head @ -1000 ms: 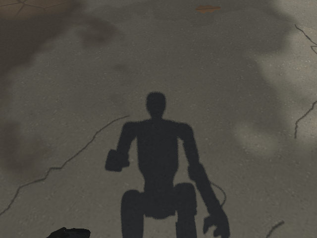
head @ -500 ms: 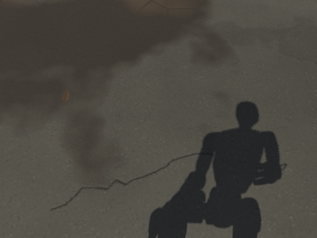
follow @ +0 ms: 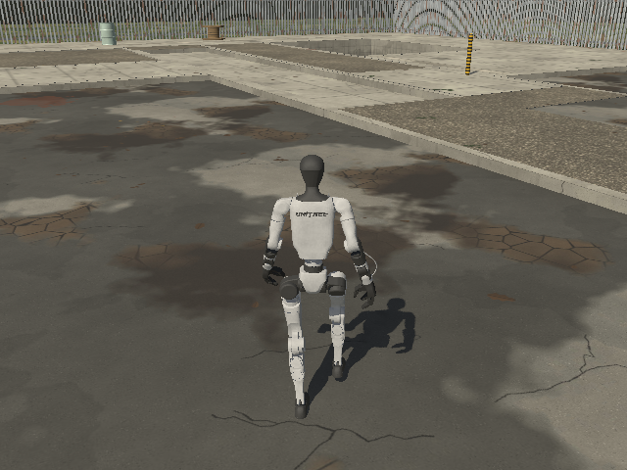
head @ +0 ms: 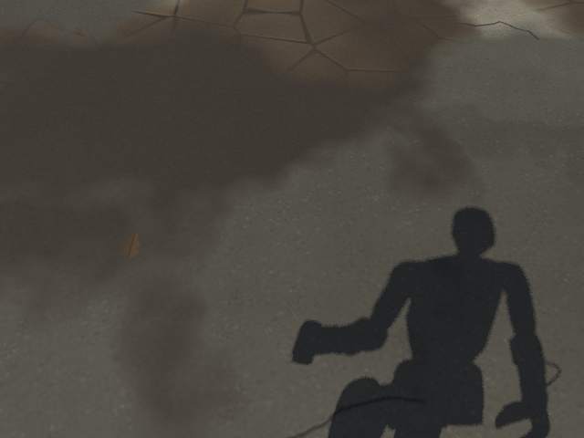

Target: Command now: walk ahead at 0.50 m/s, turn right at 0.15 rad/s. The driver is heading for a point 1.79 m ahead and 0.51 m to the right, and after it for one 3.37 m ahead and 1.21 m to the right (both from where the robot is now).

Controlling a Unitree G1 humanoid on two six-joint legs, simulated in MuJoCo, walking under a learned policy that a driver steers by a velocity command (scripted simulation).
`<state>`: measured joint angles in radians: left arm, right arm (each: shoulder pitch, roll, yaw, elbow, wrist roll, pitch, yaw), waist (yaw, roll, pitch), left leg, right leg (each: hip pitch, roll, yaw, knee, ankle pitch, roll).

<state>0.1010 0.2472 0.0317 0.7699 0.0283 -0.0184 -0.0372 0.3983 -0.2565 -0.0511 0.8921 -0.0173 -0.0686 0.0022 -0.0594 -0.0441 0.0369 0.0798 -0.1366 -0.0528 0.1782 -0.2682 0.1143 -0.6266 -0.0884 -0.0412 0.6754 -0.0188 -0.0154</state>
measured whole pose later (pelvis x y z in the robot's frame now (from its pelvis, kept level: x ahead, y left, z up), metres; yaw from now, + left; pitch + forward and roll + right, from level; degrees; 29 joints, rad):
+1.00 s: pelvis +0.50 -0.08 +0.01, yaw -29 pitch +1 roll +1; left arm 0.13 0.26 0.04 0.75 0.03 0.02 -0.03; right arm 0.33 -0.25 -0.02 0.84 -0.01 -0.05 0.00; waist -0.05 -0.04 0.06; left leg -0.15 0.00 0.11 0.36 -0.23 0.03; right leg -0.50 0.02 0.03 0.72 -0.21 -0.01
